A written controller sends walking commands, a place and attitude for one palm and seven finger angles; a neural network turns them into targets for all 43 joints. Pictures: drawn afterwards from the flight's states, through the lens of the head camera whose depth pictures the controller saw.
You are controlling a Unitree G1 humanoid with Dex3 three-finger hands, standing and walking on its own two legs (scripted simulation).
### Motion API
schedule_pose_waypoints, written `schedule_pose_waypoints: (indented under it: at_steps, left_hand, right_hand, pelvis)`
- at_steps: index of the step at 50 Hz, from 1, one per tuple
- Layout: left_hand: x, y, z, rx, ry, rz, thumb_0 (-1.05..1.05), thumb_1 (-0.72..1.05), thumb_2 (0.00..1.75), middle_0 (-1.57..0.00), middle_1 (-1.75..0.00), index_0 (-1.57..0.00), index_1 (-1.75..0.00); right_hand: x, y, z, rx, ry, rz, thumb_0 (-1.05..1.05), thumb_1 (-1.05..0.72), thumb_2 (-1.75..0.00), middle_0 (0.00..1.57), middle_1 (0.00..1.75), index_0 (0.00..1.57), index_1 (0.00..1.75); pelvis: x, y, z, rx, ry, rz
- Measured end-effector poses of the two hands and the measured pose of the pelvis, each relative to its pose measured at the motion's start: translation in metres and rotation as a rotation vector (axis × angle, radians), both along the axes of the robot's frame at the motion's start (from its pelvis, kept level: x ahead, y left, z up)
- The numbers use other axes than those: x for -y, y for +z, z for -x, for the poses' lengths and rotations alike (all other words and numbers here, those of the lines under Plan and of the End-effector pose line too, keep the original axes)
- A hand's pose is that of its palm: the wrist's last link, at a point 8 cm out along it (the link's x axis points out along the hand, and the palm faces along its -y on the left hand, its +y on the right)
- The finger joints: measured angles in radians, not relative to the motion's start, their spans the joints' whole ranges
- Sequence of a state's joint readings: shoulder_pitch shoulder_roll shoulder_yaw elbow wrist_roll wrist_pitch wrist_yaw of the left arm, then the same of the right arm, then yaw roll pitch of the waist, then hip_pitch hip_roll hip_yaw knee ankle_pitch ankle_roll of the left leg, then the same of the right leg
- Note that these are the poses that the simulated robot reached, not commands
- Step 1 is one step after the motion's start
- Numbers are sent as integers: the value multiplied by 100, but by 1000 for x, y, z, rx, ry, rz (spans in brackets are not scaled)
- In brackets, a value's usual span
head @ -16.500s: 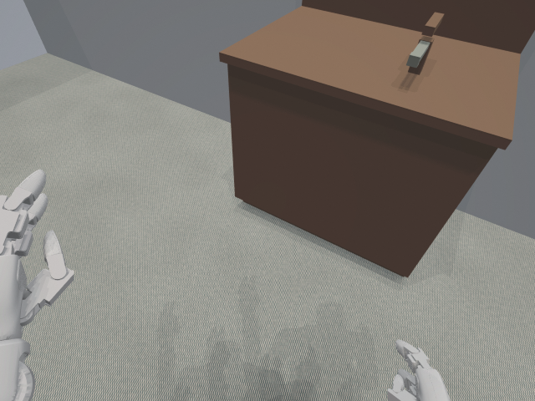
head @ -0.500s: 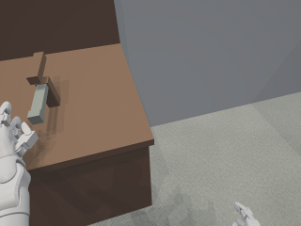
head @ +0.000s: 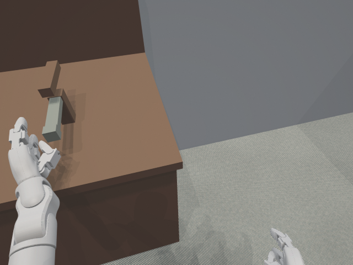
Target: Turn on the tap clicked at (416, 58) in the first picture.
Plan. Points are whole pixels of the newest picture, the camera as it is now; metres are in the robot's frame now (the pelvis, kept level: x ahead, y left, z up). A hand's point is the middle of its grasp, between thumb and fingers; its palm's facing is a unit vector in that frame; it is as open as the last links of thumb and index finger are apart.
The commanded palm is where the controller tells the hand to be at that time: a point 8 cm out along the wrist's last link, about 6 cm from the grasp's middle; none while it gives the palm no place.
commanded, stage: push the lever round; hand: left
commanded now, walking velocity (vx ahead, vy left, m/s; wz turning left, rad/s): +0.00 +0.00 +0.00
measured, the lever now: (52, 133) +0.35 +0.32 +0.13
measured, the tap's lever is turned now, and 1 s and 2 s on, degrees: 3 32 61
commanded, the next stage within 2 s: none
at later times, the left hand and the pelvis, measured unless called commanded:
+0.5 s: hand (74, 147) +0.32 +0.26 +0.12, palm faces +0.70 -0.71 -0.04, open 7.5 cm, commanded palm +0.28 +0.28 +0.12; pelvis -0.01 +0.00 +0.00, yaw +0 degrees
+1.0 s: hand (97, 137) +0.35 +0.22 +0.12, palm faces +0.75 -0.66 -0.04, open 7.6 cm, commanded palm +0.31 +0.24 +0.12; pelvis -0.01 +0.00 +0.00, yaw +0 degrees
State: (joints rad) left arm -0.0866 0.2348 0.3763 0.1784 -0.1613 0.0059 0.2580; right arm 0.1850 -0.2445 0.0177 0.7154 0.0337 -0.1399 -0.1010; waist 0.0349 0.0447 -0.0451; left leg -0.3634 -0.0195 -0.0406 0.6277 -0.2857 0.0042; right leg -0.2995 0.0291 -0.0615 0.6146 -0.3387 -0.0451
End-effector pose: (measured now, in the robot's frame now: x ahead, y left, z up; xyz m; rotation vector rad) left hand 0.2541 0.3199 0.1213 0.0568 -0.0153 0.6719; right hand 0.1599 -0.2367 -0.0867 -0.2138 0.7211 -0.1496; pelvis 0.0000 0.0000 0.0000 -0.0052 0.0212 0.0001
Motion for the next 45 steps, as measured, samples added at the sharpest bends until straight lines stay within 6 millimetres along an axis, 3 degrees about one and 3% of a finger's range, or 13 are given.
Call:
schedule_pose_waypoints:
  at_steps: [27, 45]
  left_hand:
    - [40, 0, -15, -11, 109, 22, 1, 98, 96, -15, -15, -15, -15]
    - [77, 1, -42, -39, 160, 44, 0, 95, 95, -15, -15, -15, -15]
  right_hand:
    - [-8, -4, 0, -58, 20, -2, 1, -91, -90, 20, 30, 20, 30]
    - [-8, -8, 6, -105, 5, -24, 1, -91, -90, 20, 30, 20, 30]
  pelvis:
    - [0, 0, 8, 18, 8, 0]
    - [3, 1, 9, 12, 3, -2]
